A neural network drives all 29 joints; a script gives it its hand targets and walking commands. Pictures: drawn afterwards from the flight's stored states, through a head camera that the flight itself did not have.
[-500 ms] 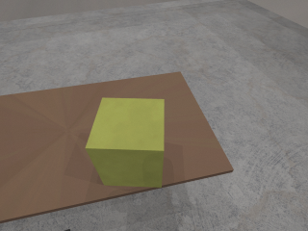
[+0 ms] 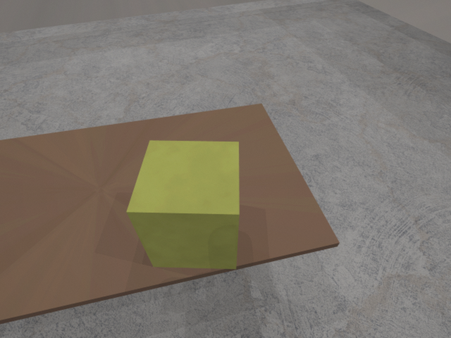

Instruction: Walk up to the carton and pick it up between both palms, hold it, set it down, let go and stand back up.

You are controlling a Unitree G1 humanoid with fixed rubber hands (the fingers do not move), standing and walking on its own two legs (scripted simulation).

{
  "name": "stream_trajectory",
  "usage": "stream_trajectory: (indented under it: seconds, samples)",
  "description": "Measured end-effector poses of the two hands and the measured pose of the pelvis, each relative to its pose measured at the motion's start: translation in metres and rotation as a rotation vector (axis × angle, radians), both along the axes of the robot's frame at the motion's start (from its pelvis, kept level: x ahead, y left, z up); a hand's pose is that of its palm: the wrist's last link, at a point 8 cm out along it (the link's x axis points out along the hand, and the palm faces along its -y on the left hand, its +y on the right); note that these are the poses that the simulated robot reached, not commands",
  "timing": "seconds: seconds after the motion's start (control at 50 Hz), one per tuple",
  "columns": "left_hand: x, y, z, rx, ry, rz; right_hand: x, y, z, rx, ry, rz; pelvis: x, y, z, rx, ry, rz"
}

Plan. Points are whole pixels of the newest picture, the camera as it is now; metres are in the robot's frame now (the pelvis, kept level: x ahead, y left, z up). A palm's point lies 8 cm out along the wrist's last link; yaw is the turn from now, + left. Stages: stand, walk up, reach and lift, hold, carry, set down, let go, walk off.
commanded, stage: walk up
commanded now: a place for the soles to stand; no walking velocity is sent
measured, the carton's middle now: (194, 206) +0.43 +0.08 -0.08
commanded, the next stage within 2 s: reach and lift in 0.22 s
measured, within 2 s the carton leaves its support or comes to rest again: neither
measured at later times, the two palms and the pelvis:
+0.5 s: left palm (97, 329) +0.17 +0.25 -0.09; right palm (375, 336) +0.16 -0.26 -0.10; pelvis -0.02 +0.00 -0.02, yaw +5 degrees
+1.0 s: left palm out of the picture +0.13 +0.27 -0.06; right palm out of the picture +0.10 -0.20 -0.08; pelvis -0.04 +0.02 +0.00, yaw +4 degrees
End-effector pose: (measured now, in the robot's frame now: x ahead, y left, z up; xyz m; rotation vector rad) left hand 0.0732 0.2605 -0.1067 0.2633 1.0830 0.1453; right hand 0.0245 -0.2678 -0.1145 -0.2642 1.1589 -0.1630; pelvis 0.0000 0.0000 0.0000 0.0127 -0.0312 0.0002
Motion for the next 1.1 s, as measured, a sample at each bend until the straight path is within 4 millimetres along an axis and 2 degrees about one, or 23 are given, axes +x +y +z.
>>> stream_trajectory:
  seconds: [0.1, 0.26, 0.3, 0.36, 0.42, 0.48, 0.56, 0.66, 0.72, 0.84, 0.96, 1.1]
  samples:
    - [0.002, -0.003, 0.000, -0.005, -0.002, -0.002, -0.003, -0.004, -0.003, -0.002, 0.014, -0.013, 0.004, -0.001, -0.001, -0.003, -0.006, -0.002]
    - [0.009, -0.002, -0.003, -0.003, 0.019, 0.014, 0.007, -0.003, -0.003, 0.004, 0.002, -0.004, 0.004, -0.001, -0.002, -0.004, 0.015, 0.011]
    - [0.021, 0.002, -0.013, 0.012, 0.095, 0.028, 0.026, -0.005, -0.012, 0.014, -0.016, 0.016, -0.006, -0.001, -0.009, 0.000, 0.029, 0.044]
    - [0.057, 0.003, -0.017, 0.029, 0.098, 0.019, 0.073, -0.006, -0.016, 0.019, -0.099, 0.058, -0.021, 0.000, -0.019, 0.003, 0.030, 0.072]
    - [0.091, -0.002, -0.006, 0.016, 0.018, -0.002, 0.115, -0.004, -0.008, 0.018, -0.218, 0.071, -0.028, 0.002, -0.022, -0.009, 0.029, 0.078]
    - [0.102, -0.012, 0.009, -0.011, -0.061, -0.016, 0.134, 0.001, 0.006, 0.031, -0.307, 0.067, -0.026, 0.004, -0.018, -0.018, 0.022, 0.086]
    - [0.088, -0.021, 0.018, -0.058, -0.109, 0.001, 0.130, 0.012, 0.023, 0.026, -0.360, 0.071, -0.018, 0.004, -0.009, -0.022, 0.003, 0.100]
    - [0.071, -0.016, 0.009, -0.071, -0.112, 0.010, 0.109, 0.027, 0.026, 0.014, -0.358, 0.047, -0.020, 0.003, -0.007, -0.014, -0.022, 0.110]
    - [0.071, -0.008, 0.011, -0.060, -0.149, 0.010, 0.098, 0.042, 0.023, 0.040, -0.362, 0.038, -0.026, 0.005, -0.008, -0.013, -0.034, 0.099]
    - [0.072, 0.007, 0.035, -0.021, -0.243, -0.010, 0.084, 0.069, 0.026, 0.108, -0.415, 0.021, -0.035, 0.016, -0.001, -0.018, -0.063, 0.076]
    - [0.056, 0.010, 0.043, -0.035, -0.267, -0.005, 0.075, 0.069, 0.029, 0.107, -0.453, 0.013, -0.037, 0.024, 0.003, -0.012, -0.083, 0.064]
    - [0.058, 0.003, 0.045, -0.057, -0.365, -0.004, 0.091, 0.067, 0.043, 0.100, -0.527, 0.042, -0.042, 0.022, 0.003, -0.007, -0.098, 0.064]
